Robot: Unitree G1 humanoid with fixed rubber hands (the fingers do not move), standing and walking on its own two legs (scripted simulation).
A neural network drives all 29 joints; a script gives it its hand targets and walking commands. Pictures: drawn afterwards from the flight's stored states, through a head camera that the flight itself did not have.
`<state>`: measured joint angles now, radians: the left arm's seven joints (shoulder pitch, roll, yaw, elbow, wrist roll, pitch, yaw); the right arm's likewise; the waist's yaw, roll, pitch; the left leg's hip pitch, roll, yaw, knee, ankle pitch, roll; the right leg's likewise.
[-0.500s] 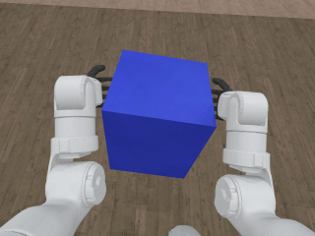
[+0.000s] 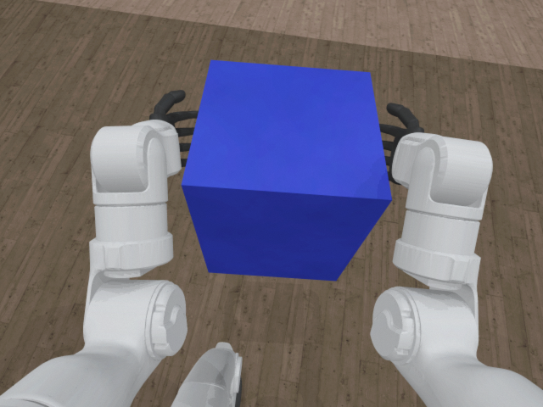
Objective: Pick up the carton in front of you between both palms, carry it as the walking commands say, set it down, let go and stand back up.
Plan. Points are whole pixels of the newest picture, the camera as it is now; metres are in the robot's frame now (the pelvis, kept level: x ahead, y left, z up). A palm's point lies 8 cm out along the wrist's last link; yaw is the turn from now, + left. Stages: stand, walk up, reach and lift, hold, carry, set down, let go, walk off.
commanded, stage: carry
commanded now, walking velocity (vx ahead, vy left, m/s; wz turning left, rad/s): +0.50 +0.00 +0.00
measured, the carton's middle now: (280, 183) +0.41 +0.04 +0.08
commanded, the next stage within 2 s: none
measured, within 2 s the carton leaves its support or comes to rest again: neither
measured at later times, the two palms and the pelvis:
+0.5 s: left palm out of the picture +0.73 +0.15 +0.22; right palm (419, 4) +0.72 -0.15 +0.21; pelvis +0.34 +0.01 +0.04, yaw -1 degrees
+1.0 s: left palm out of the picture +1.06 +0.16 +0.27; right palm out of the picture +1.02 -0.14 +0.25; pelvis +0.66 +0.05 +0.10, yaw -1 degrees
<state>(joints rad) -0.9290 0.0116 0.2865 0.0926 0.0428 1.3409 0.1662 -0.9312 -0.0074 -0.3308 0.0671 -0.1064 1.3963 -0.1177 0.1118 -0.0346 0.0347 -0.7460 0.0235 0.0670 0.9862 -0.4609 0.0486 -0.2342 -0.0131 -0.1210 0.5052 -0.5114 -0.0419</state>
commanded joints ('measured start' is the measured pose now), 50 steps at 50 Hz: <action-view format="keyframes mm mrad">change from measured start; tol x64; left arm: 1 -844 -1122 -615 -97 -519 13 -288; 50 -662 -1056 -462 53 -309 -4 -217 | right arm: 1 -638 939 521 47 317 -36 159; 50 -988 1140 655 -163 635 -68 229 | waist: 1 -56 -124 -534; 50 -181 92 -544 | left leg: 1 280 -100 155 -268 38 13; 5 1149 314 -762 -623 101 249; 22 522 120 52 -211 844 36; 26 -98 -36 -123 502 -67 2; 50 893 244 -381 -590 340 168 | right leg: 1 226 -178 138 -24 719 -127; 7 -611 24 162 958 -5 12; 21 -34 112 -142 158 158 -20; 24 626 -337 779 -119 174 -268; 50 -606 -16 109 722 47 4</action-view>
